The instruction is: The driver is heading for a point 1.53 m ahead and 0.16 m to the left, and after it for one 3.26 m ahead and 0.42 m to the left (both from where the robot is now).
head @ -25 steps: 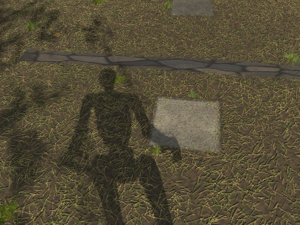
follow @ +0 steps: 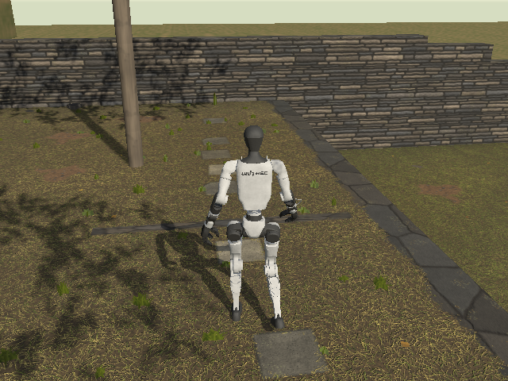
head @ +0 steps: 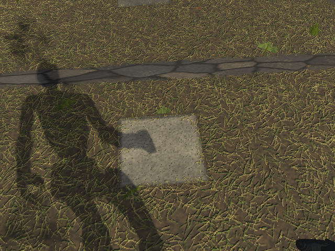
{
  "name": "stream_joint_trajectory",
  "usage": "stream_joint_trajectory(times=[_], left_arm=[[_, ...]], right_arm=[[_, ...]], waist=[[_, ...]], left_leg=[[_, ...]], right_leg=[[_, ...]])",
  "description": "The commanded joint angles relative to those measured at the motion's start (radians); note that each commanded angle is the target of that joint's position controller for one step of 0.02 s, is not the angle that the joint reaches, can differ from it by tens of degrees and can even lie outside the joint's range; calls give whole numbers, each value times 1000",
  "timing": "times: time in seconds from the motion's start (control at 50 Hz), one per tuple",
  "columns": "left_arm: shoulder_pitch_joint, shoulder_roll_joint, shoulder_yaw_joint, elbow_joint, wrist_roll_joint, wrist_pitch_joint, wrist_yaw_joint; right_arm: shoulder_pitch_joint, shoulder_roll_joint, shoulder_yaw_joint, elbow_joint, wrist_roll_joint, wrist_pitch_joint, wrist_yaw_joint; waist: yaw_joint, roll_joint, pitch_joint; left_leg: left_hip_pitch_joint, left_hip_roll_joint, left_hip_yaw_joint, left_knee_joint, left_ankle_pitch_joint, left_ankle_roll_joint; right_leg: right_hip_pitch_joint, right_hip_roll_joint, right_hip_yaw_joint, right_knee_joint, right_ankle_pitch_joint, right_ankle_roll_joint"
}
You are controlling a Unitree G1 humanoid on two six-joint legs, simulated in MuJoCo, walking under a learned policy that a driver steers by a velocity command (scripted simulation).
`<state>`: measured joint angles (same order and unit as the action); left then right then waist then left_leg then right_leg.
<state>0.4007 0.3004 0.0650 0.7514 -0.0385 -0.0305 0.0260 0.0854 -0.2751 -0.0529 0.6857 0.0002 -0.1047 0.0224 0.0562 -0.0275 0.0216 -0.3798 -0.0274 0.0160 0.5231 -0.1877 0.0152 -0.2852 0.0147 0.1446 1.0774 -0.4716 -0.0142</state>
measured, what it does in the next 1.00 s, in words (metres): walks ahead, turning left: right foot, then left foot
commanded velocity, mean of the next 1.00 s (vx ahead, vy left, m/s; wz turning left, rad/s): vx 0.27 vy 0.00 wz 0.20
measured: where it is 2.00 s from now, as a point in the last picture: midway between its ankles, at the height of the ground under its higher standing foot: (181, 204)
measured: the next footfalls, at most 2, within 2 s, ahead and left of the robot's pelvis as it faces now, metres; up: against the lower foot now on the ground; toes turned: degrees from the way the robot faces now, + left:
right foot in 0.38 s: +0.37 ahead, -0.17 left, +0.00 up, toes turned -5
left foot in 0.84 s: +0.40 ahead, +0.08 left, +0.00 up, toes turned +15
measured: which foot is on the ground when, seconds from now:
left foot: down 0.00-0.38, up 0.40-0.82, down 0.84-1.00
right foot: up 0.00-0.36, down 0.38-0.86, up 0.88-1.00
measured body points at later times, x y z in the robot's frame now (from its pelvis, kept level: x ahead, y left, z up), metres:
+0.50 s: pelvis +0.25 -0.06 +0.00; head +0.30 -0.08 +0.45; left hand +0.46 +0.18 -0.07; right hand +0.28 -0.35 -0.14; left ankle +0.14 +0.10 -0.64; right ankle +0.33 -0.17 -0.73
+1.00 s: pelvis +0.34 -0.03 +0.01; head +0.39 +0.01 +0.45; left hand +0.43 +0.29 -0.11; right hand +0.58 -0.26 -0.07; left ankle +0.36 +0.07 -0.73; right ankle +0.36 -0.18 -0.65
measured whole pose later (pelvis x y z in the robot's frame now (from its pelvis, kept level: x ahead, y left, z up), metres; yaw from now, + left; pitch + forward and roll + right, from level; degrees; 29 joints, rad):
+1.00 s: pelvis +0.34 -0.03 +0.01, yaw +17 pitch +2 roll -2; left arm 0.08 0.33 0.08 0.74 0.01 0.01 0.03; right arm 0.15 -0.31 -0.07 0.65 0.01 0.03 0.00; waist -0.01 -0.03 0.08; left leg -0.35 -0.03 -0.02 0.50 -0.18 0.06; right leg -0.51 -0.03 0.00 1.10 -0.47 0.06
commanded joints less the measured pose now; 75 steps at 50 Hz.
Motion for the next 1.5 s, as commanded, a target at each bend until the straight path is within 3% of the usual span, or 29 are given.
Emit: stream_joint_trajectory(times=[0.02, 0.08, 0.18, 0.26, 0.32, 0.36, 0.38, 0.4, 0.42, 0.44, 0.5, 0.58, 0.68, 0.82, 0.84, 0.86, 0.88, 0.9, 0.94, 1.02, 1.16, 1.2, 1.26, 1.28, 1.3, 1.32, 1.34, 1.42, 1.5], left_arm=[[-76, 108, 25, -105, 13, -23, -5], [-90, 45, 11, -116, 8, -13, -20], [-229, 19, -16, -163, 29, -27, -40], [-370, 26, -24, -205, 22, -45, -60], [-384, 69, -7, -223, 20, -54, -67], [-206, 128, 29, -173, 39, -59, -58], [-73, 184, 48, -151, 58, -58, -47], [-13, 274, 60, -157, 91, -47, -35], [2, 211, 46, -161, 84, -37, -37], [-56, 159, 28, -160, 70, -33, -39], [-211, 72, 7, -139, 51, -43, -43], [-311, 96, 22, -119, 68, -59, -29], [-311, 132, 37, -86, 51, -33, -1], [-292, 170, 56, -48, 4, 9, -13], [-229, 144, 52, -21, 12, 11, -17], [-216, 103, 38, -43, 54, 6, -20], [-275, 83, 24, -94, 69, 11, -12], [-319, 131, 39, -82, 54, 18, -11], [-320, 114, 39, -73, 38, 26, 3], [-283, 107, 42, -63, 44, 27, 12], [-284, 79, 21, -51, 33, 32, -7], [-263, 60, 11, -40, 33, 28, -23], [-218, 65, 7, -19, 32, 12, -37], [-176, 99, 9, -17, 37, 1, -33], [-120, 198, 32, 4, 35, -5, -29], [-86, 235, 45, 5, 49, -14, -35], [-80, 195, 34, 5, 57, -29, -30], [-57, 125, 21, 14, 19, -38, -8], [-29, 139, 34, 2, 15, -18, 5]], right_arm=[[146, -103, -37, 6, -10, 6, -9], [144, -89, -33, 39, -9, -10, -7], [149, -149, -47, 76, 12, -10, -7], [232, -189, -50, 114, 34, 6, -7], [272, -218, -54, 138, 39, 29, -10], [264, -211, -46, 142, 33, 43, -16], [268, -164, -26, 125, 14, 40, -19], [379, -40, 15, 99, -5, 31, -16], [402, -104, 0, 131, 16, 28, -21], [335, -172, -24, 113, 43, 34, -23], [274, -132, -30, 104, 24, 79, -40], [260, -82, -31, 67, 17, 139, -50], [137, -77, -28, -5, 9, 149, -16], [78, -125, -59, -79, 9, 175, 9], [127, -171, -78, -70, 5, 171, -5], [191, -304, -112, -77, 1, 166, -29], [179, -322, -105, -101, -24, 151, -27], [182, -266, -88, -98, -17, 127, -13], [106, -222, -76, -93, 7, 105, -17], [37, -198, -64, -116, 2, 121, -43], [37, -170, -48, -101, -11, 133, -49], [55, -120, -24, -72, -13, 131, -40], [80, -139, -19, -40, -15, 119, -31], [64, -107, -8, -48, -18, 110, -32], [53, -79, -6, -81, -14, 92, -32], [-37, -127, -18, -112, 13, 67, -38], [-80, -173, -38, -120, 35, 48, -42], [-81, -103, -33, -94, 3, 10, -19], [-130, -31, -15, -98, 13, -2, 3]], waist=[[-101, 105, -38], [-68, 129, -9], [-75, 85, 38], [-121, 79, 58], [-97, 91, 50], [12, 90, -68], [69, 68, -196], [34, -191, -374], [56, -200, -497], [47, -148, -360], [-53, -95, -148], [-106, -92, -79], [-71, -69, -77], [-75, -49, -63], [-84, 22, -91], [-80, 272, -140], [-97, 362, -192], [-133, 188, -217], [-81, 102, -145], [-38, 142, -159], [-77, 183, -158], [-80, 181, -154], [-58, 162, -55], [-52, 71, -28], [-72, -124, 1], [-5, -225, 89], [4, -178, 134], [2, -110, 50], [19, -128, 11]], left_leg=[[375, 310, -382, -291, -86, 164], [275, 273, -247, -357, 43, 188], [253, 261, -108, -409, 183, 208], [261, 256, -72, -394, 204, 176], [343, 292, -106, -323, 279, 151], [322, 218, -59, -65, 572, 91], [184, 158, -29, 156, 424, 39], [-176, 14, 16, 558, -170, -50], [-199, -9, -143, 730, -446, -64], [-260, 33, -155, 787, -421, -64], [-199, 123, -96, 669, -288, -73], [-115, 121, -64, 559, -158, -98], [-53, 125, -26, 313, 18, -70], [56, 64, 56, 18, -3, 17], [174, 55, 14, -71, 181, 54], [376, 258, -272, -89, 646, 150], [427, 424, -565, -136, 667, 373], [409, 396, -497, -156, 618, 372], [337, 294, -353, -154, 457, 263], [247, 228, -301, -166, 443, 231], [179, 223, -308, -156, 221, 218], [130, 206, -308, -185, -122, 194], [2, 153, -291, -161, -476, 127], [-45, 108, -243, -27, -460, 88], [-177, -26, -44, 182, -378, 17], [-318, -43, -21, 318, -381, -2], [-385, 11, -94, 428, -349, 0], [-359, 47, -79, 346, -116, -20], [-134, -13, -21, 95, -22, -61]], right_leg=[[-433, -112, -8, 153, 129, -3], [-376, -130, -23, 71, 160, -4], [-385, -135, -74, -238, 351, 12], [-286, -102, -130, -436, 454, 2], [-226, -68, -133, -526, 395, -22], [66, -11, -172, -605, 452, -61], [328, -112, -97, -557, 635, -98], [695, -434, 294, -555, 817, -251], [657, -481, 437, -624, 887, -293], [553, -440, 271, -626, 946, -266], [225, -322, 4, -719, 906, -205], [46, -327, -127, -834, 813, -227], [80, -321, -239, -842, 678, -209], [160, -339, -272, -630, 562, -117], [120, -279, -316, -498, 526, -56], [-103, -163, -392, -191, 240, 38], [-341, -11, -264, 58, -240, 99], [-365, -34, -123, 160, -230, 91], [-389, -64, -90, 108, -73, 70], [-283, -33, -89, -8, 75, 93], [-101, -42, -105, -301, 124, 96], [-6, -45, -136, -414, 159, 74], [108, -3, -187, -563, 133, 1], [112, -102, -34, -644, 49, -53], [131, -232, 223, -772, -153, -169], [124, -364, 525, -947, -273, -280], [139, -384, 567, -956, -256, -292], [265, -236, 292, -908, 73, -197], [174, -153, 161, -872, 231, -180]])
Velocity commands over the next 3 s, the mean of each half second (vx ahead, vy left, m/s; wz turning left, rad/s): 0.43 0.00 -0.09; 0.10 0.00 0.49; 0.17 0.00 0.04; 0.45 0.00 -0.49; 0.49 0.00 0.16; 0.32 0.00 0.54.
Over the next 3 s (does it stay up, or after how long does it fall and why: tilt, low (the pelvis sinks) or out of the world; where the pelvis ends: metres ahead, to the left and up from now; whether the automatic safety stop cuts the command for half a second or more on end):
stays up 1.16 0.04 0.01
